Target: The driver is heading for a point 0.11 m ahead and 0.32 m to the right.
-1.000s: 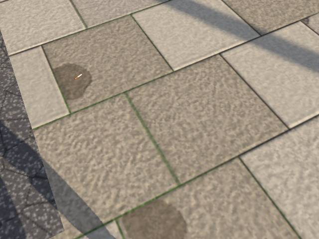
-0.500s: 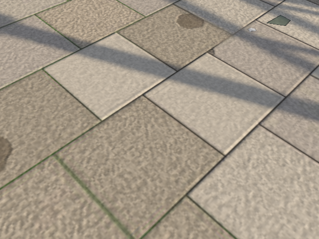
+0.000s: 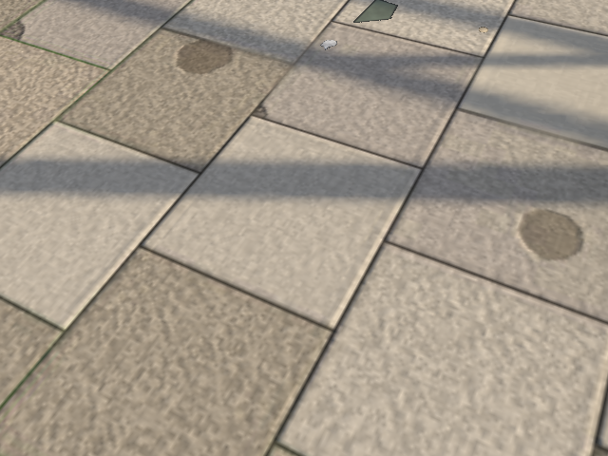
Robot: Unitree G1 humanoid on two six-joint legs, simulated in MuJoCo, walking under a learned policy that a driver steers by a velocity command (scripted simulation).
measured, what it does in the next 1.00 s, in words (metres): walks ahead, turning right: left foot, then right foot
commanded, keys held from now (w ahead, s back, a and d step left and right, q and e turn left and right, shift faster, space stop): w+e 0.32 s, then e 0.68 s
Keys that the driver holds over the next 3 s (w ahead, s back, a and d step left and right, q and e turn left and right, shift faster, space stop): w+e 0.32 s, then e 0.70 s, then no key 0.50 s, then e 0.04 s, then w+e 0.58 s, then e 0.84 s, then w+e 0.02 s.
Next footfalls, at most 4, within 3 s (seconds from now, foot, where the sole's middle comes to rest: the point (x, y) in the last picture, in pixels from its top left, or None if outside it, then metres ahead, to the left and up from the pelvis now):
0.32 left None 0.39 0.10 -0.78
0.76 right None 0.41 -0.18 -0.78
1.18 left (331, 427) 0.53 0.02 -0.78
1.46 right None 0.33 -0.16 -0.78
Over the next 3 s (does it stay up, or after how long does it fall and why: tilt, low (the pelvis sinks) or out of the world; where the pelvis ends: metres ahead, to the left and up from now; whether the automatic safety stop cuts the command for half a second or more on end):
stays up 0.58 -0.40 0.00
